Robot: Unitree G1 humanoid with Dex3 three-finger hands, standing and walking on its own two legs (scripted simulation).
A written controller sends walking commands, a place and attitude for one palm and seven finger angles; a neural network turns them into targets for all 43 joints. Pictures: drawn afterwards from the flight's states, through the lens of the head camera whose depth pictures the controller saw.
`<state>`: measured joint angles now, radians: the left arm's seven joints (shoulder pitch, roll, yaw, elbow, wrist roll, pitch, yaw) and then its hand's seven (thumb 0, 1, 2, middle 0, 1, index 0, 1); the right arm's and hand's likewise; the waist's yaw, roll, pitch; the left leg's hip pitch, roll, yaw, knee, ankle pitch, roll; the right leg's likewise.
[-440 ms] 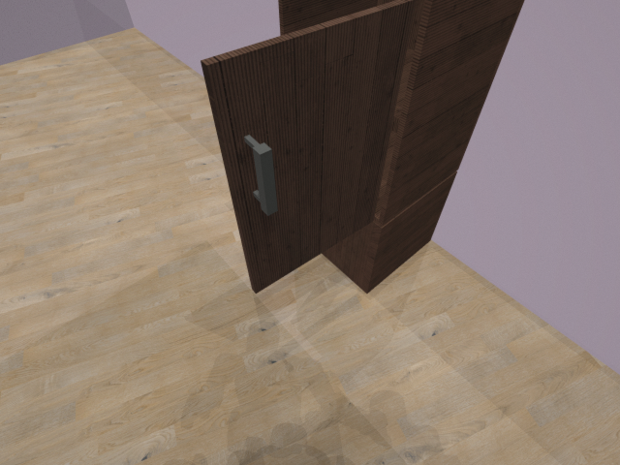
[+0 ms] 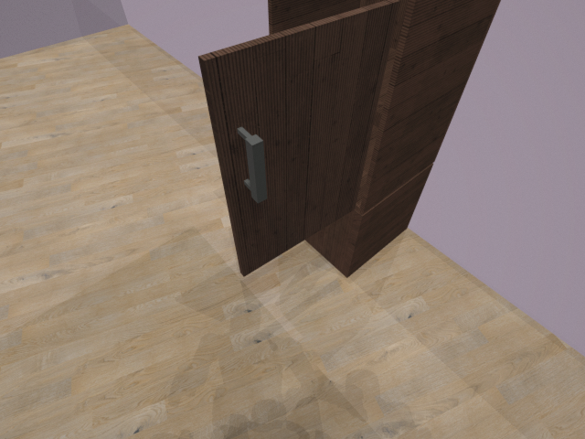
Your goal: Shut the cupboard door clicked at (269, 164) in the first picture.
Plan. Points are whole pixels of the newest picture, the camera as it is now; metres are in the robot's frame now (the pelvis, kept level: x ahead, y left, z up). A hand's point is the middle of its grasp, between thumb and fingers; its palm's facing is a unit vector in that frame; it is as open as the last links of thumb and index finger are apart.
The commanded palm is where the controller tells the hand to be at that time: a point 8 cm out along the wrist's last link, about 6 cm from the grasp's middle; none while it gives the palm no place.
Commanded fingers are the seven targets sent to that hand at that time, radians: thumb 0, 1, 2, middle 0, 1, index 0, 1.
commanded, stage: look at it before walking up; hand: left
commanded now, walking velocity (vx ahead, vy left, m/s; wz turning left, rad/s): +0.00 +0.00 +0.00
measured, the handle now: (251, 165) +0.56 +0.11 +0.03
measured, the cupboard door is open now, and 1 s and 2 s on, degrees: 86 86 86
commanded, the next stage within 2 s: walk to a spot facing it in 0.40 s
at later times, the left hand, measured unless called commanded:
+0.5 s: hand out of the picture +0.07 +0.25 -0.16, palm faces -0.02 -0.94 -0.33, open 7.4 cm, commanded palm none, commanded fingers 0.00 0.90 0.90 -0.20 -0.30 -0.20 -0.30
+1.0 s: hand out of the picture +0.07 +0.17 -0.18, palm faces -0.14 -0.95 -0.29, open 7.4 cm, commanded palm none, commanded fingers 0.00 0.90 0.90 -0.20 -0.30 -0.20 -0.30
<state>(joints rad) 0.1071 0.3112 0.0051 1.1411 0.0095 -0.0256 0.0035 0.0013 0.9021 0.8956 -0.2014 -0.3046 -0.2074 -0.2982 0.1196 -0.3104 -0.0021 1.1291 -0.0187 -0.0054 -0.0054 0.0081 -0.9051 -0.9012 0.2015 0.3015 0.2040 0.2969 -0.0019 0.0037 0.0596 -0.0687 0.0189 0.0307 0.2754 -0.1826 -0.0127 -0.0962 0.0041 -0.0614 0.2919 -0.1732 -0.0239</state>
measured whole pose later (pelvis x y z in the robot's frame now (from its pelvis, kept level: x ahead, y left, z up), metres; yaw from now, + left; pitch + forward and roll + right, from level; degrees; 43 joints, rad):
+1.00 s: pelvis -0.02 -0.03 -0.03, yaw -11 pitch -1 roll +2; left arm 0.19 0.21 0.06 0.97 0.02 0.04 -0.01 0.00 0.90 0.90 -0.20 -0.30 -0.21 -0.30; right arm 0.18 -0.23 -0.05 1.02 -0.02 0.06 -0.03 0.01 -0.90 -0.90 0.20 0.30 0.21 0.30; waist 0.02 0.03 0.13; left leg -0.32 0.09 0.10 0.84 -0.48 -0.05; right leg -0.31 0.02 0.01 0.68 -0.34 -0.05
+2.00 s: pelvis -0.02 -0.04 -0.02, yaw -47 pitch +2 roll +1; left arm 0.17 0.25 0.05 0.90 0.03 0.05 -0.01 0.00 0.90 0.90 -0.20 -0.30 -0.21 -0.30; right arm 0.16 -0.25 -0.05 0.88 -0.01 0.03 -0.02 0.01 -0.91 -0.90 0.20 0.30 0.20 0.30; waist 0.00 -0.06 0.10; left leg -0.38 0.04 0.06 0.77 -0.42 -0.07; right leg -0.35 0.04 0.15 0.56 -0.25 0.00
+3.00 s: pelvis +0.12 -0.35 -0.01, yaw -78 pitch +1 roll -1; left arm 0.23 0.24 0.08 1.00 0.03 0.00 -0.05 0.01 0.91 0.90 -0.20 -0.30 -0.20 -0.30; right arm 0.23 -0.16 -0.02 0.94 -0.04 -0.08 -0.02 0.00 -0.92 -0.90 0.20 0.30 0.20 0.30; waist 0.04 -0.05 0.07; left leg -0.22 0.08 0.15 0.45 -0.24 0.00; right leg -0.56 -0.05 -0.03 1.19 -0.30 0.00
